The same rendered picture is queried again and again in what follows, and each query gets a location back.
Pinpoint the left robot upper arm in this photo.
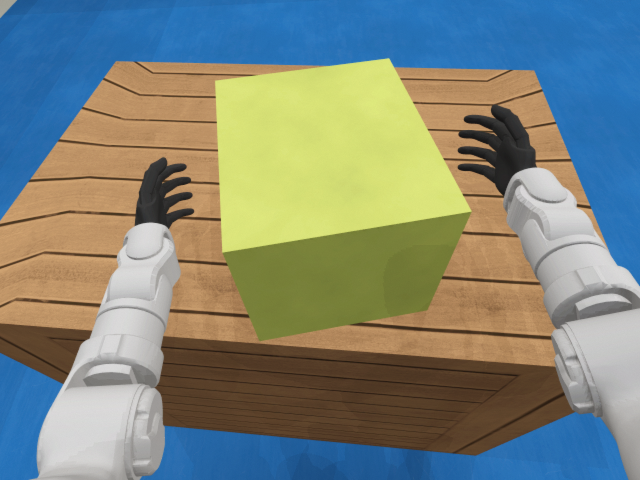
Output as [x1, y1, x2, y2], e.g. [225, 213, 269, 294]
[30, 384, 165, 480]

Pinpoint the right robot upper arm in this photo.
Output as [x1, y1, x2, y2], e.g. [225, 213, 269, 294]
[551, 308, 640, 480]

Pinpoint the robot right hand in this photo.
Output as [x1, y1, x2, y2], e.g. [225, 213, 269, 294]
[458, 104, 537, 196]

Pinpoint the right robot forearm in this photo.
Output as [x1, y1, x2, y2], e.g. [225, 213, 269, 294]
[503, 168, 640, 329]

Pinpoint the carton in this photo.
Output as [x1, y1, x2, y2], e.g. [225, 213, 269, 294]
[215, 58, 472, 341]

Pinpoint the pedestal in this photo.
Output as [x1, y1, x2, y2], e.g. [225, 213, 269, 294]
[0, 61, 608, 456]

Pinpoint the left robot forearm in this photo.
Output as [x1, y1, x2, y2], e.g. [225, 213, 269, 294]
[37, 223, 181, 474]

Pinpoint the robot left hand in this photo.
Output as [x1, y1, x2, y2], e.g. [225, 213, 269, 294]
[135, 157, 194, 229]

